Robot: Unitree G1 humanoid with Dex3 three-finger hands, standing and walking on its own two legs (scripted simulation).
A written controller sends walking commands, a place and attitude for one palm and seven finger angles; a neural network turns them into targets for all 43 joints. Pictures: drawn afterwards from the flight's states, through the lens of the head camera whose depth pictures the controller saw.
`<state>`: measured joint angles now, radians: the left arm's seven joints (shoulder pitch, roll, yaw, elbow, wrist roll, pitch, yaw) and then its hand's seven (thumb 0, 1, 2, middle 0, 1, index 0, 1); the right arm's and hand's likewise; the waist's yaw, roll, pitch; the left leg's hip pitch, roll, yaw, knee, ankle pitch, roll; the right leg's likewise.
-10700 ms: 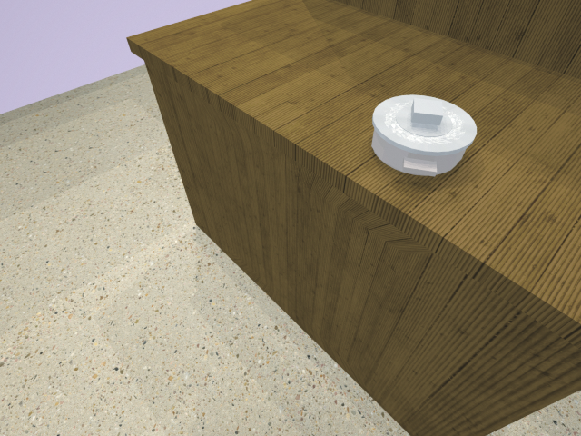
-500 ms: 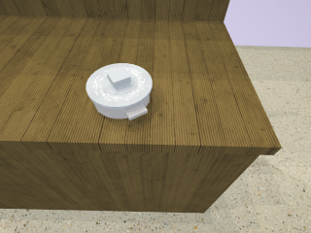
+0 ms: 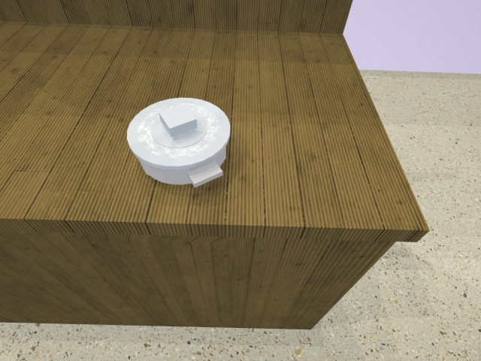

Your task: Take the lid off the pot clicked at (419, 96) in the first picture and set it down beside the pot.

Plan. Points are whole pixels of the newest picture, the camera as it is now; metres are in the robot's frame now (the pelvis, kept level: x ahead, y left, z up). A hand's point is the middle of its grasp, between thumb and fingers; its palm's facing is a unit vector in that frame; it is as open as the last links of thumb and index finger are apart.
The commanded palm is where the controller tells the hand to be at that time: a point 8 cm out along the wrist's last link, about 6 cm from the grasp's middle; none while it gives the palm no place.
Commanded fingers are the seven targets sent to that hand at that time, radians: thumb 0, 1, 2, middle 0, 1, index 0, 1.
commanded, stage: look again from close up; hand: left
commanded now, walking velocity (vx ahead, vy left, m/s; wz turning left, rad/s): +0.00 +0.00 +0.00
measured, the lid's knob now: (178, 120) +0.46 +0.14 +0.15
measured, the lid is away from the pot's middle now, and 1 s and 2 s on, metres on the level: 0.00 0.00 0.00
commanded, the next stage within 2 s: lift the closed hand beside the body in 0.14 s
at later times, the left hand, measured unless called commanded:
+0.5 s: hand (123, 355) +0.14 +0.19 -0.03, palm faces +0.17 -0.95 -0.25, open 6.0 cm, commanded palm +0.08 +0.24 +0.01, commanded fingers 0.00 0.90 0.90 -0.82 -0.97 -0.82 -0.97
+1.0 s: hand out of the picture +0.10 +0.23 +0.12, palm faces +0.36 -0.83 -0.43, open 3.1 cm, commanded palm +0.04 +0.27 +0.15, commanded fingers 0.00 0.90 0.90 -1.30 -1.50 -1.30 -1.50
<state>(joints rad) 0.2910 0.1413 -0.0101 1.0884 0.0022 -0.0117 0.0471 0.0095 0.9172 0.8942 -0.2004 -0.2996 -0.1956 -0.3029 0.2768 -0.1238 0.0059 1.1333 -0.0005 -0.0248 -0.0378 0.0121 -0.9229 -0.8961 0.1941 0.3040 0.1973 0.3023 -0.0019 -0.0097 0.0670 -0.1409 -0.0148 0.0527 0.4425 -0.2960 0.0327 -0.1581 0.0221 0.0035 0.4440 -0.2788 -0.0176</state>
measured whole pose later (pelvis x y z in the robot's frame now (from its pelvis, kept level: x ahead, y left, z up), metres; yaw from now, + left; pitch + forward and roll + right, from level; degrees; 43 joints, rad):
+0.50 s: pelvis -0.01 +0.01 +0.00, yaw +2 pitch -2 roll +0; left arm 0.52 0.16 -0.01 0.10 -0.01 0.00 0.09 0.03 0.94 0.89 -0.43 -0.55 -0.43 -0.56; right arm 0.21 -0.24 -0.03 0.77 0.03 -0.21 0.00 0.02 -0.92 -0.90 0.19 0.30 0.20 0.30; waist -0.01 0.05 -0.05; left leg -0.15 -0.04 0.03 0.45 -0.27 0.05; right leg -0.16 -0.01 -0.02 0.46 -0.27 0.00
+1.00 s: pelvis -0.03 -0.01 +0.00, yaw +3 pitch -5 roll -1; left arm 0.70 0.32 0.23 -0.45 -0.04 -0.11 0.08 0.02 0.89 0.89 -1.26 -1.46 -1.26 -1.46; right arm 0.24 -0.18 0.03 0.63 0.01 -0.18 -0.05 0.01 -0.90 -0.90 0.20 0.30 0.20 0.30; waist 0.06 0.07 0.01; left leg -0.13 -0.01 0.01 0.47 -0.26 0.03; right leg -0.11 0.03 -0.05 0.42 -0.23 -0.02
